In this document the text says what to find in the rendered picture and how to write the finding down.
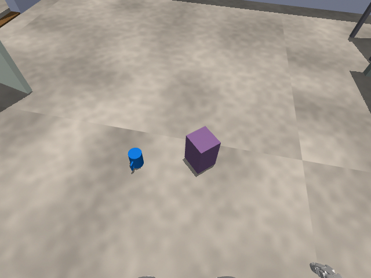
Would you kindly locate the right robot hand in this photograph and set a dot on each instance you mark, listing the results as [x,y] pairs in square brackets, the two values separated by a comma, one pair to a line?
[324,271]

